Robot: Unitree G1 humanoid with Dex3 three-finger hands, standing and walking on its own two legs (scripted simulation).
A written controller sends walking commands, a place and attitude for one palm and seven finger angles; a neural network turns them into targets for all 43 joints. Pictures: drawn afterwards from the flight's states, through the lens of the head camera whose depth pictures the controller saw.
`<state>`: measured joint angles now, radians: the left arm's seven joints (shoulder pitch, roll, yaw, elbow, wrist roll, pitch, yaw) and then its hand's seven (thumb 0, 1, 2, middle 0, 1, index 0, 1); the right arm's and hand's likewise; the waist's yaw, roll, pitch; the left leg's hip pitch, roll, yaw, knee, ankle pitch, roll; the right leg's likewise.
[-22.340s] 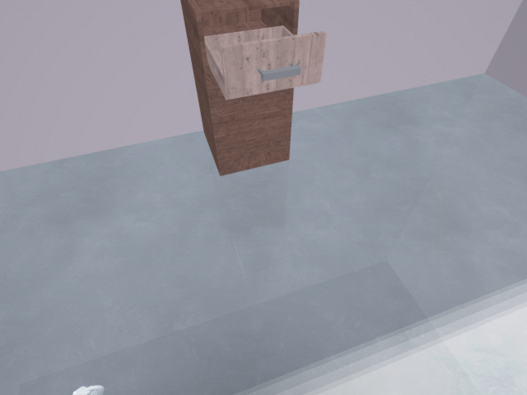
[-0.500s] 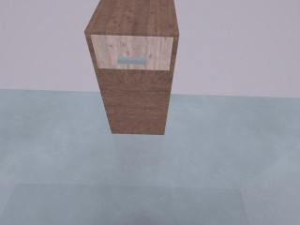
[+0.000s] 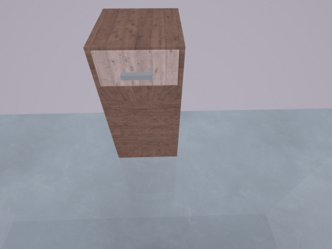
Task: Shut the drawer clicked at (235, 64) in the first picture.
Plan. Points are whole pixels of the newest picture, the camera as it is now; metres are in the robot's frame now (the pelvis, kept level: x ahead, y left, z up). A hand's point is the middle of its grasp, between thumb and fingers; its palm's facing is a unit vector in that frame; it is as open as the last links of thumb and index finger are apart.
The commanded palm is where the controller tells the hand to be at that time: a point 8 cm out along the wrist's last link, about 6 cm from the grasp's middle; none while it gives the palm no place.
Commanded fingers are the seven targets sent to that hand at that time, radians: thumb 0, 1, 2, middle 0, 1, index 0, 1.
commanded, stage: let the arm hang, fingers relaxed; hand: left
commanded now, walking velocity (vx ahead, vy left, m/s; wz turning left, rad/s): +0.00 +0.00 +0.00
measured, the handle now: (136, 73) +0.81 +0.17 -0.04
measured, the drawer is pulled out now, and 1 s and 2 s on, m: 0.00 0.00 0.00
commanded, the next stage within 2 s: look to check the result in 0.10 s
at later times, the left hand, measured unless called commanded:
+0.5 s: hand out of the picture -0.02 +0.14 -0.17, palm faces +0.06 -0.98 -0.17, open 7.4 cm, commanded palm none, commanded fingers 0.00 0.90 0.90 -0.20 -0.30 -0.20 -0.30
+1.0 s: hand out of the picture +0.02 +0.15 -0.17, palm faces +0.05 -0.98 -0.20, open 7.4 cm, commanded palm none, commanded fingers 0.00 0.90 0.90 -0.20 -0.30 -0.20 -0.30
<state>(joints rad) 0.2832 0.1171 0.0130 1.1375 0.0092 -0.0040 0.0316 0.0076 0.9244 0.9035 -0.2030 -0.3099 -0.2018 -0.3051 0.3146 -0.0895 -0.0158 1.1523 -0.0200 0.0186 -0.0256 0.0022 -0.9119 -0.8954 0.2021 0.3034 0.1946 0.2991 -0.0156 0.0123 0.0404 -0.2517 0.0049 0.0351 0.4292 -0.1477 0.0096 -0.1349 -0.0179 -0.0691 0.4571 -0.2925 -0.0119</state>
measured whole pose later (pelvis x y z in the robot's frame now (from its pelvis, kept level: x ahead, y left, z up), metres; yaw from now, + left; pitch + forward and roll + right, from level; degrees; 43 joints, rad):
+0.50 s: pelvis +0.01 -0.01 +0.00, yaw +0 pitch -2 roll +0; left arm 0.31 0.11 0.01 1.16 0.01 -0.01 0.03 0.00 0.91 0.90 -0.20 -0.30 -0.20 -0.30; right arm 0.27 -0.12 -0.02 1.15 -0.02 0.01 -0.04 0.01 -0.92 -0.90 0.20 0.30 0.19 0.30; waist 0.00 0.01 0.06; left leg -0.23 0.02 0.03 0.43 -0.16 -0.01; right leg -0.11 0.00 -0.08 0.44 -0.30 -0.03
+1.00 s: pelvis +0.02 -0.02 +0.00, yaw +0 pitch -2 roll +0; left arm 0.27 0.14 0.02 1.14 0.01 -0.01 0.03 0.00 0.91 0.90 -0.20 -0.30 -0.20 -0.30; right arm 0.26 -0.14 -0.01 1.15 -0.02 0.01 -0.04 0.00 -0.91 -0.90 0.20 0.30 0.19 0.30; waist 0.00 0.01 0.06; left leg -0.21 0.03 0.02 0.41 -0.17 -0.02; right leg -0.07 0.01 -0.08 0.41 -0.30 -0.04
